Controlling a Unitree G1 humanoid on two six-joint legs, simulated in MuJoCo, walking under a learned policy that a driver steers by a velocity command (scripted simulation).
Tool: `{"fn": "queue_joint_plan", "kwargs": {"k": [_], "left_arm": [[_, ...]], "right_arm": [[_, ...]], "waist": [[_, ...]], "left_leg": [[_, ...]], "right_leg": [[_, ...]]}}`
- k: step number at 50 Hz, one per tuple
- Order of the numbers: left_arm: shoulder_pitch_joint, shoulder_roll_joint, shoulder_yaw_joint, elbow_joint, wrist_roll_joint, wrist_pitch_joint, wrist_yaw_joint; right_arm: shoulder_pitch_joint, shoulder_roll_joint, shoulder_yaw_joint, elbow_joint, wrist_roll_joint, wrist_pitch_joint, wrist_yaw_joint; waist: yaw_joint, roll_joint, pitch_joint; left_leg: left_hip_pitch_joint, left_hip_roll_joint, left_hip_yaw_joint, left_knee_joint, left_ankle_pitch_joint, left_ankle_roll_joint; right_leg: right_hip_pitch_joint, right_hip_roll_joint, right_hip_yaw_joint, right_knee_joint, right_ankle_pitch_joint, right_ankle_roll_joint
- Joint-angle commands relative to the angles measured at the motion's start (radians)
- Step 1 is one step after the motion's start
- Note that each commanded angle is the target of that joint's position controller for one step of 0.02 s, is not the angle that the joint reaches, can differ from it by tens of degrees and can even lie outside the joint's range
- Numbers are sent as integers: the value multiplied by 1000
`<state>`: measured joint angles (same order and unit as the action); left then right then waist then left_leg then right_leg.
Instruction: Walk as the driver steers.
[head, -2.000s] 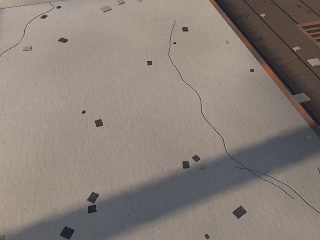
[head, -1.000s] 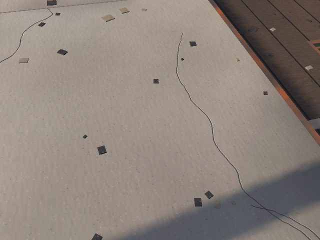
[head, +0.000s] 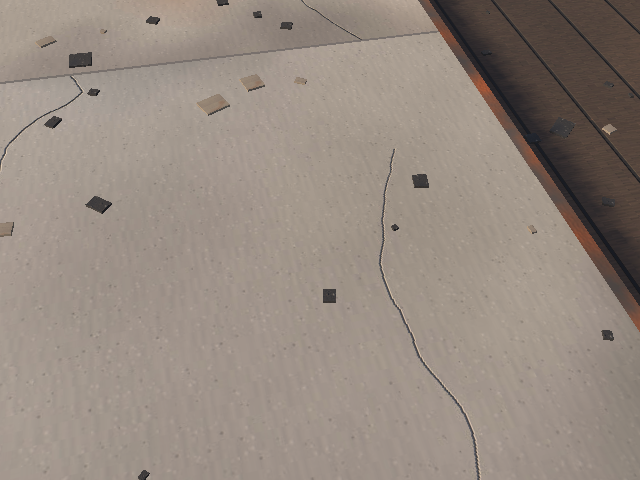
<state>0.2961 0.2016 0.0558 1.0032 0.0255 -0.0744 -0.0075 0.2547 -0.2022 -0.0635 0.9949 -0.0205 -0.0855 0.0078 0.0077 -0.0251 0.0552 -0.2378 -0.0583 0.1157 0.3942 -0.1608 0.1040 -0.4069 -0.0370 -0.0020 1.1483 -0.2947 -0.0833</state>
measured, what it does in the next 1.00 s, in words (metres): walks ahead, turning left: right foot, then left foot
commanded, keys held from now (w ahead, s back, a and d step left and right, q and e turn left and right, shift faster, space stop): w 0.42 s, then w+q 0.56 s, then q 0.02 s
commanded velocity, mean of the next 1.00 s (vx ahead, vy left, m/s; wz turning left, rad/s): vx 0.50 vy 0.00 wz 0.22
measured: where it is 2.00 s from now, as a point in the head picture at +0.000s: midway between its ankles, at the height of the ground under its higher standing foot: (314, 365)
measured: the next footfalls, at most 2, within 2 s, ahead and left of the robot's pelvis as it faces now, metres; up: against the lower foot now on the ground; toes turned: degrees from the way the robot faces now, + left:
right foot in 0.40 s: +0.38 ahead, -0.11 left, +0.00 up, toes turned -4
left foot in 0.98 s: +0.64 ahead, +0.07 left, +0.00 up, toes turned +21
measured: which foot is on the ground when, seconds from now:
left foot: down 0.00-0.42, up 0.44-0.96, down 0.98-1.00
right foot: up 0.00-0.38, down 0.40-1.00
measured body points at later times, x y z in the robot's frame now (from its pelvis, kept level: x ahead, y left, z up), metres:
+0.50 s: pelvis +0.27 -0.05 -0.01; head +0.30 -0.05 +0.44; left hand +0.40 +0.20 -0.14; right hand +0.23 -0.28 -0.17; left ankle +0.10 +0.06 -0.65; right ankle +0.34 -0.11 -0.74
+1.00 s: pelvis +0.53 +0.00 -0.02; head +0.56 +0.01 +0.42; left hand +0.41 +0.21 -0.17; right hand +0.75 -0.19 -0.14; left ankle +0.60 +0.06 -0.74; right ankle +0.36 -0.11 -0.71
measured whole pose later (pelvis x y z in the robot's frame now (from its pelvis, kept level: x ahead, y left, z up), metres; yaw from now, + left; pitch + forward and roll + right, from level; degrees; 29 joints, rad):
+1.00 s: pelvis +0.53 +0.00 -0.02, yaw +16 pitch +0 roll +0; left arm 0.43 0.18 0.05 1.03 0.02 -0.07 0.03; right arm 0.06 -0.19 -0.06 0.86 -0.04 -0.04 0.04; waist 0.01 0.00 0.06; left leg -0.42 -0.06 0.15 0.58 -0.18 0.18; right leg 0.03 -0.07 -0.32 0.66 -0.45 -0.02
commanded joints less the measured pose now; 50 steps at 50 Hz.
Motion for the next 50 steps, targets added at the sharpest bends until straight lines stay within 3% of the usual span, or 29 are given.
{"fn": "queue_joint_plan", "kwargs": {"k": [1, 3, 8, 11, 15, 18, 19, 20, 21, 22, 23, 24, 25, 27, 29, 32, 37, 41, 44, 47, 48, 49, 50], "left_arm": [[93, 17, 7, -18, 13, 23, -14], [10, 25, 7, -46, 14, 32, -20], [-201, 32, 0, -118, 2, 34, -25], [-289, 21, -10, -147, -4, 29, -25], [-360, 33, -11, -181, -4, 18, -22], [-276, 55, 1, -167, -5, 4, -13], [-163, 71, 12, -131, -3, -2, -6], [8, 94, 27, -73, 6, -12, 3], [186, 178, 51, -39, 33, -19, 14], [203, 256, 70, -38, 36, -13, 7], [105, 202, 60, -55, -2, 0, -1], [-5, 139, 40, -75, -9, -2, -3], [-50, 87, 26, -77, -4, -11, -6], [-45, 36, 9, -54, -9, -26, 6], [11, 49, 9, -33, -11, -43, 12], [58, 81, 14, -25, -12, -52, 17], [124, 73, 5, -13, -12, -51, 25], [191, 88, 6, 9, -10, -45, 39], [202, 109, 9, 18, -6, -32, 50], [162, 153, 23, 4, 1, -14, 58], [149, 167, 28, -7, 1, -6, 53], [119, 175, 31, -26, -5, -2, 43], [122, 100, 17, -76, -20, -4, 33]], "right_arm": [[104, -64, -2, 2, 9, -27, -7], [139, -87, -4, 10, 11, -29, -9], [229, -76, 8, 26, 10, -24, -10], [279, -78, 11, 42, 8, -25, -14], [313, -87, 9, 62, -3, -20, -23], [269, -111, 2, 62, -8, -17, -30], [254, -120, -1, 62, -8, -13, -30], [234, -118, 1, 56, -1, -10, -28], [231, -85, 12, 22, 10, -11, -24], [362, 14, 26, 16, 50, -7, -13], [275, -85, 2, 20, 22, 2, -18], [190, -82, -1, -8, 18, -1, -13], [162, -62, 1, -10, 17, -1, -10], [185, -33, 1, 3, -7, 25, 0], [177, -21, -3, -3, -11, 47, 11], [72, -24, -5, -43, -8, 64, 20], [-106, -20, 3, -109, -1, 62, 32], [-229, -9, 17, -161, -5, 60, 38], [-240, -23, 13, -180, -10, 58, 39], [-100, -63, -9, -149, -13, 60, 31], [-9, -87, -22, -123, -16, 55, 27], [123, -128, -43, -85, -27, 47, 19], [166, -234, -73, -85, -36, 44, 6]], "waist": [[29, 75, -30], [21, 77, -2], [-27, 82, 43], [-52, 94, 50], [-63, 101, 66], [-6, 110, 24], [40, 108, -34], [111, 78, -122], [163, -15, -249], [92, -234, -348], [74, -41, -263], [39, -16, -120], [15, 16, -53], [-30, -26, -16], [-41, -28, -14], [-36, -27, 15], [-4, -33, 47], [29, -37, 64], [15, -49, 50], [-58, -94, -42], [-94, -91, -96], [-167, -39, -159], [-153, 126, -238]], "left_leg": [[97, 269, -262, -236, 217, 95], [106, 259, -233, -263, 214, 93], [173, 235, -181, -283, 298, 77], [229, 236, -155, -270, 371, 74], [341, 275, -148, -222, 465, 91], [368, 287, -120, -87, 752, 69], [363, 273, -108, 42, 842, 57], [281, 234, -76, 236, 779, 37], [65, 181, -41, 536, 425, 17], [-287, -18, -38, 896, -364, -18], [-361, 42, -177, 947, -309, 2], [-374, 83, -178, 906, -210, 5], [-340, 117, -175, 851, -150, 4], [-259, 148, -171, 778, -109, -11], [-260, 147, -161, 762, -82, -21], [-376, 162, -146, 717, 15, -33], [-444, 148, -90, 498, 162, -47], [-422, 123, -6, 317, 173, -26], [-363, 77, 42, 249, 82, 18], [-191, -10, 79, 233, -72, 89], [-79, -36, 68, 190, -101, 115], [124, -20, -1, 81, -75, 153], [378, 249, -362, 59, -28, 246]], "right_leg": [[-111, -53, 15, -29, 48, 19], [-182, -68, -3, -82, 109, 36], [-274, -70, -42, -305, 248, 64], [-253, -44, -71, -435, 291, 56], [-245, -18, -83, -537, 242, 19], [-84, 38, -105, -601, 136, -31], [44, 72, -116, -636, 127, -51], [261, 71, -107, -693, 180, -77], [525, -146, 129, -700, 114, -131], [746, -416, 625, -828, 63, -273], [633, -363, 605, -881, -40, -226], [472, -332, 440, -915, -37, -184], [358, -289, 331, -959, 44, -146], [245, -219, 167, -998, 141, -82], [236, -207, 97, -1012, 239, -70], [269, -197, 3, -1030, 315, -48], [331, -169, -120, -1022, 458, -17], [432, -195, -184, -993, 591, -18], [518, -219, -231, -901, 845, -15], [556, -237, -264, -647, 1166, -21], [524, -240, -262, -485, 1124, -27], [393, -219, -274, -238, 931, -4], [70, -113, -272, 120, 262, 42]]}}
